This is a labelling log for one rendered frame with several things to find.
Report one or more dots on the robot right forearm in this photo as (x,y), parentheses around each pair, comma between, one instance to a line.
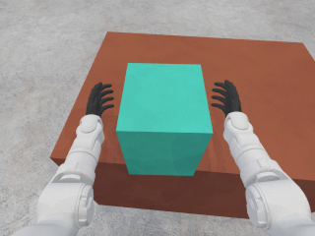
(248,153)

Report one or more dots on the robot left hand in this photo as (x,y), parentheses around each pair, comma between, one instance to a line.
(94,105)

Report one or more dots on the carton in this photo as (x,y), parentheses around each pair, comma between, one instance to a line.
(164,124)

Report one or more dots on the pedestal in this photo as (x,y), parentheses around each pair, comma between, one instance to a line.
(275,81)

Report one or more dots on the right robot upper arm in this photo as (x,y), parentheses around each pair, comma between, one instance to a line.
(280,208)

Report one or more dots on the robot left forearm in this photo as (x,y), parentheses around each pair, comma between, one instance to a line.
(83,156)

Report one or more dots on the robot right hand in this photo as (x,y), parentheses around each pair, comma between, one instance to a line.
(230,100)

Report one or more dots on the left robot upper arm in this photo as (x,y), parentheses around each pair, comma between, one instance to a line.
(63,209)

